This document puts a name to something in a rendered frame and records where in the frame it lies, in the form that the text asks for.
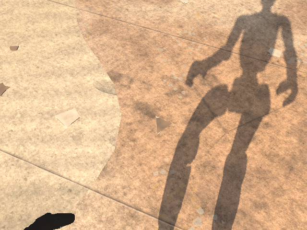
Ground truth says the left robot hand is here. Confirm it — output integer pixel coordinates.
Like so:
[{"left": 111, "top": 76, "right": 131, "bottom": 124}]
[{"left": 24, "top": 213, "right": 75, "bottom": 230}]

